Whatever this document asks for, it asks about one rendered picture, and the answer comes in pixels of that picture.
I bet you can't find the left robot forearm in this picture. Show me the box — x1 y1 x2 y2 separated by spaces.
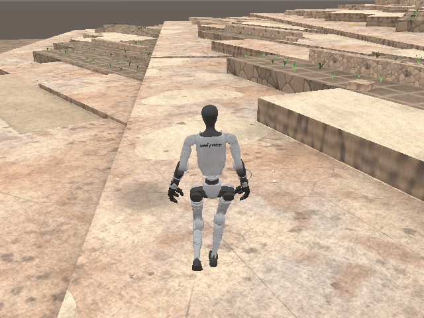
170 161 184 189

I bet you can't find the humanoid robot head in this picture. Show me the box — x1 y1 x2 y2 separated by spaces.
199 105 222 137

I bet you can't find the right robot forearm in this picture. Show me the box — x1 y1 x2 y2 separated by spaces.
236 159 248 187

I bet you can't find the robot left hand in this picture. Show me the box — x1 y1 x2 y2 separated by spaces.
168 187 184 203

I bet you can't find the right robot upper arm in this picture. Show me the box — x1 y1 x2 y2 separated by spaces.
224 133 243 170

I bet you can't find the robot right hand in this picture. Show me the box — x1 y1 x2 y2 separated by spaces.
235 185 250 200

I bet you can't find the humanoid robot torso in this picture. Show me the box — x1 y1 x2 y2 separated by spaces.
195 130 226 199

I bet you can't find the left robot upper arm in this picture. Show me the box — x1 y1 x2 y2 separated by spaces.
178 134 197 172

